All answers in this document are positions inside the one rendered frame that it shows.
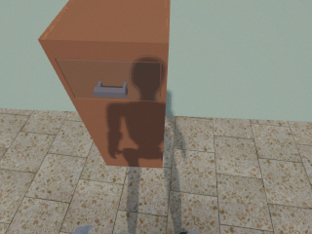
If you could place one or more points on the left robot hand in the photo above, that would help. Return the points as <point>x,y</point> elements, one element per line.
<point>83,229</point>

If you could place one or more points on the cabinet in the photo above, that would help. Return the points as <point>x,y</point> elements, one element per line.
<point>126,132</point>

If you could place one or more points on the drawer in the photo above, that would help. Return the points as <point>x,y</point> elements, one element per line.
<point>143,77</point>

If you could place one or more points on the handle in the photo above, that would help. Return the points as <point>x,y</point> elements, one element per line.
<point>110,92</point>

